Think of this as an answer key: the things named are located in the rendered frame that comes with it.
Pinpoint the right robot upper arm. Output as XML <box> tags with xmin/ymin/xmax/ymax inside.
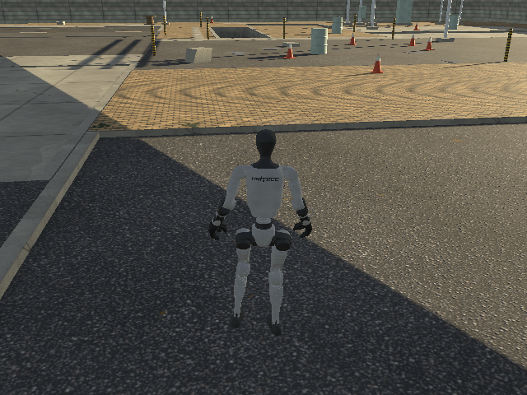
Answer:
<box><xmin>282</xmin><ymin>165</ymin><xmax>305</xmax><ymax>211</ymax></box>

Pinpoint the robot torso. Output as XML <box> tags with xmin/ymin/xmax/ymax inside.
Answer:
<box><xmin>246</xmin><ymin>161</ymin><xmax>284</xmax><ymax>247</ymax></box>

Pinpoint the robot right forearm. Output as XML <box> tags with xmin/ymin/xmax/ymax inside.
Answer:
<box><xmin>296</xmin><ymin>198</ymin><xmax>310</xmax><ymax>225</ymax></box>

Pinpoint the robot left forearm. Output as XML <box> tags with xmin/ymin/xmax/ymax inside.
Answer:
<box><xmin>212</xmin><ymin>197</ymin><xmax>230</xmax><ymax>226</ymax></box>

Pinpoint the left robot upper arm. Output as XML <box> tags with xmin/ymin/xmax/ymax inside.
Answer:
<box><xmin>222</xmin><ymin>165</ymin><xmax>248</xmax><ymax>210</ymax></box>

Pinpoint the left robot hand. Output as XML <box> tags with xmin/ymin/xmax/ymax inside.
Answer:
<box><xmin>208</xmin><ymin>221</ymin><xmax>227</xmax><ymax>240</ymax></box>

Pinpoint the right robot hand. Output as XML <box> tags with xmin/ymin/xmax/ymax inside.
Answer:
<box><xmin>293</xmin><ymin>222</ymin><xmax>312</xmax><ymax>238</ymax></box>

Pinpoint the right robot foot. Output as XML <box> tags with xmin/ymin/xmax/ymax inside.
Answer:
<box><xmin>267</xmin><ymin>314</ymin><xmax>282</xmax><ymax>336</ymax></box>

